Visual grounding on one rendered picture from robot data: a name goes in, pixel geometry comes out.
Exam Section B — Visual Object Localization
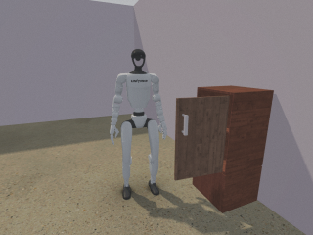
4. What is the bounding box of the robot left hand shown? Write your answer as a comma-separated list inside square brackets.
[158, 121, 167, 140]

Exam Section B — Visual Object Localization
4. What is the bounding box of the left robot thigh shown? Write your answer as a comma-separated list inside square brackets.
[147, 118, 159, 164]

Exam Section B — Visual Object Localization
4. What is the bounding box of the cupboard door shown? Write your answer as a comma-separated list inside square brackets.
[174, 95, 230, 181]

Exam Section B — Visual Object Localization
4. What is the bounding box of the robot left forearm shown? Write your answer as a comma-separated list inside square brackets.
[155, 95, 165, 122]

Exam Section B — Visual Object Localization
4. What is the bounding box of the robot right hand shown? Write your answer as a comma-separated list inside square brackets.
[110, 124, 119, 144]

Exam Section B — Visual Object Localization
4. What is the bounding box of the robot right upper arm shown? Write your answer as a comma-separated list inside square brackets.
[114, 73, 127, 104]

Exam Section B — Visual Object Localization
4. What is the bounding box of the robot left upper arm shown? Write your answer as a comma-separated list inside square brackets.
[149, 73, 160, 102]

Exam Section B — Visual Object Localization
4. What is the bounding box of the right robot shin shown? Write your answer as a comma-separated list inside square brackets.
[122, 158, 131, 187]

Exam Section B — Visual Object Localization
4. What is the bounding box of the handle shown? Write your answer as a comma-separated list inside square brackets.
[181, 114, 189, 136]

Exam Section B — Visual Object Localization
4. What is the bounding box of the robot right forearm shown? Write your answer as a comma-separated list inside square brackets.
[111, 96, 120, 125]

